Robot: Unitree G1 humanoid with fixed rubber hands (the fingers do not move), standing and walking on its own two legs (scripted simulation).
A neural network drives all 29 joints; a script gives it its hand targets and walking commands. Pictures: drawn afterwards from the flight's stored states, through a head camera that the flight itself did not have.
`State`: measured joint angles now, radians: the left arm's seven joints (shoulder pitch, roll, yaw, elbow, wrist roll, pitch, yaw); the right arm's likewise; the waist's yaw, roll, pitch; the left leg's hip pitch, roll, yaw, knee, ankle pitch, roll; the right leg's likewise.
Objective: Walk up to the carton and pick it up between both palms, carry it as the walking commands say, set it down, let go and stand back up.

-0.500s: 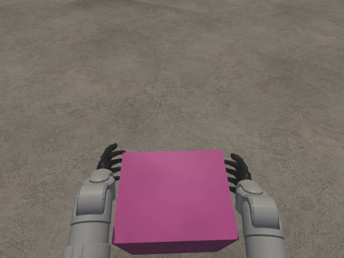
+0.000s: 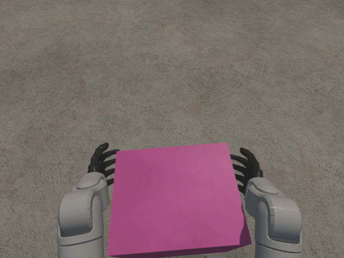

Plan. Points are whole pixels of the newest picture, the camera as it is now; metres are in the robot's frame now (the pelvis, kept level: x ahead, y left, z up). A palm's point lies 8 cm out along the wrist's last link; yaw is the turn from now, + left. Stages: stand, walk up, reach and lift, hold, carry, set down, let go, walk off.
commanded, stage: carry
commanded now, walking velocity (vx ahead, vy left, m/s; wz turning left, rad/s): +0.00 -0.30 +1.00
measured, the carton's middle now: (176, 206) +0.23 +0.00 -0.02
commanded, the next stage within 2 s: none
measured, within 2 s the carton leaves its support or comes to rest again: neither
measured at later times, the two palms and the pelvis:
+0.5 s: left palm out of the picture +0.09 +0.15 +0.05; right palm (235, 186) +0.25 -0.12 +0.05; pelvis -0.04 -0.12 -0.01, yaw +31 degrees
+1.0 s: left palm out of the picture -0.05 +0.06 +0.05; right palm (224, 194) +0.23 -0.09 +0.05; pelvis -0.02 -0.24 -0.01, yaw +61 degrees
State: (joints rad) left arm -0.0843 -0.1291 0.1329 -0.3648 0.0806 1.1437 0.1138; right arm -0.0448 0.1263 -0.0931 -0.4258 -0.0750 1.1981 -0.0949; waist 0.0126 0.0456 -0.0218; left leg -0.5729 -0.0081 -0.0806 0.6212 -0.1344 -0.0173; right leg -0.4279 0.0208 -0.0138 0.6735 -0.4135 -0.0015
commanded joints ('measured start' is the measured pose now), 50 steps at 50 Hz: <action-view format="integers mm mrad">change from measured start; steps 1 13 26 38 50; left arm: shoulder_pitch -512 -474 -572 -418 -668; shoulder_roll -913 -887 -932 -877 -969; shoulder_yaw -815 -732 -835 -738 -859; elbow -191 -76 -207 -119 -219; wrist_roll -443 -340 -478 -340 -488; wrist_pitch -14 26 -4 16 -6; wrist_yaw -275 -264 -294 -262 -294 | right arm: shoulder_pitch -563 -603 -588 -570 -638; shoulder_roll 809 806 839 779 864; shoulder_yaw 745 758 745 759 729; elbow -212 -91 -215 -141 -183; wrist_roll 391 421 386 420 391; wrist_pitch -31 9 -44 -1 -56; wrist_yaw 250 293 247 281 258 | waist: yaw -20 -25 -43 -14 -44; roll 9 -175 224 -230 194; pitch -468 -365 -405 -371 -352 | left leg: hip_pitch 25 131 207 104 321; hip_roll -16 41 237 34 282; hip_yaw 37 256 -249 244 -295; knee -136 108 -205 188 -191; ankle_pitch -107 -318 -15 -342 -20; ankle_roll -95 38 65 19 119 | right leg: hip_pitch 505 280 124 297 -128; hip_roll -23 -350 15 -381 -59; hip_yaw -34 -198 -59 -150 13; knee -462 -68 -86 -155 214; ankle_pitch -35 534 -49 463 -52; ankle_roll -74 -174 40 -162 70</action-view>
